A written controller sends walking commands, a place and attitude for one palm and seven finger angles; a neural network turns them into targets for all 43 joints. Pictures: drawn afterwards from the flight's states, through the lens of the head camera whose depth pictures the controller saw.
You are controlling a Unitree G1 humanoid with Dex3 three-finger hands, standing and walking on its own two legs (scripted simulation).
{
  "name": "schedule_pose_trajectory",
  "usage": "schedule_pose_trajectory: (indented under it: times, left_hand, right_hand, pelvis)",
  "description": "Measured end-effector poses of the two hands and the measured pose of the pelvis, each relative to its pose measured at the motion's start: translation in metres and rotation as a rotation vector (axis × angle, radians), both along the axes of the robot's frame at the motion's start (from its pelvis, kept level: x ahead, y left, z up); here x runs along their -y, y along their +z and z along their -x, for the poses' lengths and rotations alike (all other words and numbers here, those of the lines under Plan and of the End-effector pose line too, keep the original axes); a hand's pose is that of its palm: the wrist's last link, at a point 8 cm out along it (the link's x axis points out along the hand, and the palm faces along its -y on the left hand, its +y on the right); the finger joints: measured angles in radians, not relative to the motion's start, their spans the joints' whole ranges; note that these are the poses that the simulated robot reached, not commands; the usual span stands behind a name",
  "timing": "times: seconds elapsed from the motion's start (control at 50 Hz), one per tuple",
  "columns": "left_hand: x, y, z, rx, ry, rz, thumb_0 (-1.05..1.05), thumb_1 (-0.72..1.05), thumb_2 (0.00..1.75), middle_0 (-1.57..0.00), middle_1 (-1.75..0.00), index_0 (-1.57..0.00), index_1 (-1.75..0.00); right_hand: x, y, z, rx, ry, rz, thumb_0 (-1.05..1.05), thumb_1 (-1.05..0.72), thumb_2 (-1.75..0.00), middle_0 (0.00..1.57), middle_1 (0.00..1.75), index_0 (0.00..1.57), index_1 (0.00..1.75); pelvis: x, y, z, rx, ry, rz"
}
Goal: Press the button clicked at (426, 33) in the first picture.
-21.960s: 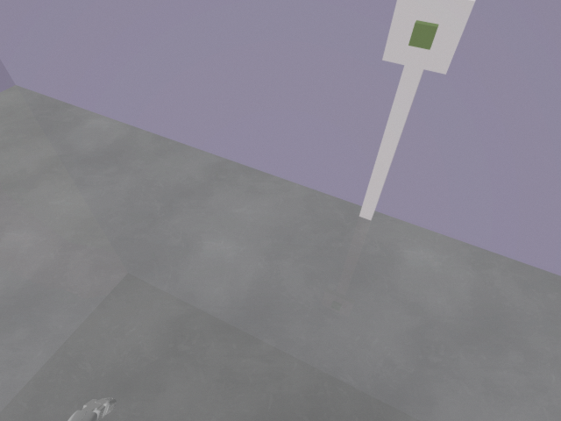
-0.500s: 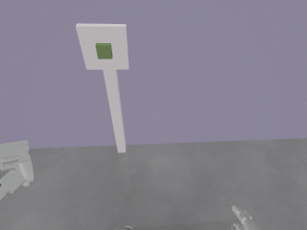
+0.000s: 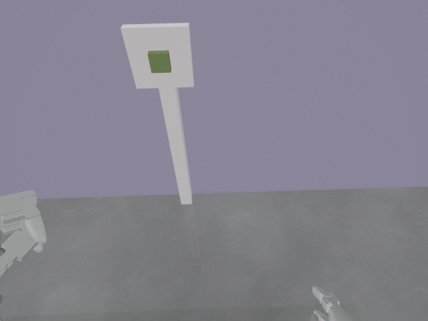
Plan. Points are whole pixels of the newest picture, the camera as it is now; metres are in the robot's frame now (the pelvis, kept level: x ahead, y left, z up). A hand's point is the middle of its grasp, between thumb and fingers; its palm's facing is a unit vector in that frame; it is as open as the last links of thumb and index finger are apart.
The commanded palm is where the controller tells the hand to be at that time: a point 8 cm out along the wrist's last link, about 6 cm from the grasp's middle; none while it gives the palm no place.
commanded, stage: let the arm hang, fingers relaxed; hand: left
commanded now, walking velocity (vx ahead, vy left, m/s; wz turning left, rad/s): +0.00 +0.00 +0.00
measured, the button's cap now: (160, 61) +0.82 +0.21 +0.10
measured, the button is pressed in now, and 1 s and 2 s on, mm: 0 0 0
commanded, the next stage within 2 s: stand and wait in 1.18 s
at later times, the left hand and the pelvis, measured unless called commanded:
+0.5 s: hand out of the picture +0.05 +0.21 -0.16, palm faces +0.06 -0.97 -0.25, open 4.0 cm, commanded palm none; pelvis +0.01 +0.01 +0.01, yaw +3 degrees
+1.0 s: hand out of the picture +0.00 +0.19 -0.16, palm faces +0.04 -0.98 -0.17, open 7.3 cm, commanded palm none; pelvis +0.02 +0.03 +0.02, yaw +1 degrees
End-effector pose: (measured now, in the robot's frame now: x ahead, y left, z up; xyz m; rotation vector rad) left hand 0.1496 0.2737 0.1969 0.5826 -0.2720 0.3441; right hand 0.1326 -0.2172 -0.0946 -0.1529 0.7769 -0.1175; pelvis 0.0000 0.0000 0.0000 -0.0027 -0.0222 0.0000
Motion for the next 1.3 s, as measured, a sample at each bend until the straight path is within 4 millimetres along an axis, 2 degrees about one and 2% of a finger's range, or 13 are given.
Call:
schedule_pose_trajectory:
  times: [0.08, 0.12, 0.16, 0.2, 0.26, 0.3, 0.34, 0.52, 0.66, 0.78, 0.88, 1.12, 1.3]
  left_hand:
    - [-0.002, -0.014, -0.004, -0.067, 0.023, 0.071, 0.01, 0.89, 0.9, -1.31, -1.49, -1.31, -1.5]
    - [-0.008, -0.041, -0.014, -0.167, 0.027, 0.091, 0.01, 0.89, 0.9, -1.31, -1.49, -1.31, -1.5]
    - [-0.018, -0.097, -0.025, -0.369, 0.066, 0.185, 0.0, 0.89, 0.9, -1.29, -1.48, -1.29, -1.49]
    - [-0.021, -0.163, -0.026, -0.595, 0.109, 0.293, 0.0, 0.89, 0.9, -1.27, -1.46, -1.27, -1.47]
    - [-0.006, -0.252, -0.002, -0.932, 0.145, 0.435, 0.0, 0.9, 0.9, -1.2, -1.4, -1.2, -1.4]
    - [0.016, -0.293, 0.024, -1.127, 0.147, 0.513, 0.01, 0.91, 0.9, -1.14, -1.34, -1.14, -1.35]
    - [0.033, -0.314, 0.05, -1.242, 0.172, 0.572, 0.01, 0.91, 0.9, -1.08, -1.29, -1.08, -1.29]
    - [0.013, -0.319, 0.113, -1.442, 0.304, 0.579, 0.01, 0.9, 0.9, -0.77, -0.99, -0.78, -0.96]
    - [0.015, -0.317, 0.14, -1.529, 0.346, 0.594, 0.01, 0.91, 0.9, -0.53, -0.69, -0.53, -0.68]
    - [0.026, -0.32, 0.147, -1.566, 0.336, 0.621, 0.0, 0.91, 0.9, -0.34, -0.46, -0.34, -0.46]
    - [0.035, -0.324, 0.148, -1.579, 0.316, 0.642, 0.0, 0.91, 0.9, -0.25, -0.36, -0.25, -0.37]
    - [0.039, -0.328, 0.156, -1.618, 0.315, 0.659, 0.0, 0.91, 0.9, -0.2, -0.3, -0.2, -0.31]
    - [0.033, -0.327, 0.157, -1.628, 0.325, 0.654, 0.0, 0.91, 0.9, -0.2, -0.3, -0.2, -0.3]
  right_hand:
    - [0.008, 0.005, -0.003, -0.046, -0.003, 0.028, 0.01, -0.91, -0.9, 0.21, 0.3, 0.2, 0.3]
    - [0.012, 0.003, -0.006, -0.069, 0.021, 0.021, 0.01, -0.91, -0.9, 0.21, 0.3, 0.2, 0.3]
    - [0.015, -0.006, -0.006, -0.122, 0.041, 0.021, 0.01, -0.91, -0.9, 0.21, 0.3, 0.2, 0.3]
    - [0.016, -0.017, -0.003, -0.16, 0.049, 0.031, 0.01, -0.91, -0.9, 0.2, 0.3, 0.2, 0.3]
    - [0.013, -0.027, 0.01, -0.23, 0.05, 0.05, 0.01, -0.91, -0.9, 0.2, 0.3, 0.2, 0.3]
    - [0.01, -0.027, 0.022, -0.275, 0.045, 0.06, 0.01, -0.91, -0.9, 0.2, 0.3, 0.2, 0.3]
    - [0.008, -0.026, 0.034, -0.328, 0.037, 0.063, 0.01, -0.91, -0.9, 0.2, 0.3, 0.2, 0.3]
    - [-0.002, -0.032, 0.08, -0.523, -0.016, 0.025, 0.01, -0.92, -0.9, 0.2, 0.3, 0.2, 0.3]
    - [-0.016, -0.038, 0.106, -0.597, -0.036, -0.016, 0.0, -0.92, -0.9, 0.2, 0.3, 0.2, 0.3]
    - [-0.03, -0.04, 0.127, -0.646, -0.053, -0.043, 0.0, -0.91, -0.9, 0.2, 0.3, 0.2, 0.3]
    - [-0.039, -0.04, 0.142, -0.677, -0.072, -0.058, 0.0, -0.91, -0.9, 0.2, 0.3, 0.2, 0.3]
    - [-0.051, -0.038, 0.164, -0.729, -0.108, -0.072, 0.0, -0.91, -0.9, 0.2, 0.3, 0.2, 0.3]
    - [-0.053, -0.038, 0.161, -0.725, -0.119, -0.066, 0.0, -0.91, -0.9, 0.2, 0.3, 0.2, 0.3]
  pelvis:
    - [-0.001, 0.008, -0.005, -0.012, -0.001, -0.012]
    - [-0.003, 0.008, -0.007, -0.029, 0.027, -0.013]
    - [-0.008, 0.005, -0.007, -0.035, 0.048, -0.01]
    - [-0.013, -0.003, -0.008, -0.036, 0.062, 0.006]
    - [-0.015, -0.009, -0.008, -0.034, 0.051, -0.008]
    - [-0.013, -0.007, -0.009, -0.028, 0.039, -0.013]
    - [-0.011, -0.004, -0.01, -0.023, 0.038, -0.008]
    - [-0.012, 0.011, -0.014, -0.011, 0.043, 0.003]
    - [-0.018, 0.016, -0.016, 0.002, 0.033, 0.001]
    - [-0.022, 0.017, -0.016, 0.008, 0.025, 0.001]
    - [-0.024, 0.018, -0.016, 0.013, 0.019, 0.0]
    - [-0.029, 0.018, -0.016, 0.007, 0.011, 0.0]
    - [-0.033, 0.018, -0.02, 0.005, 0.008, 0.001]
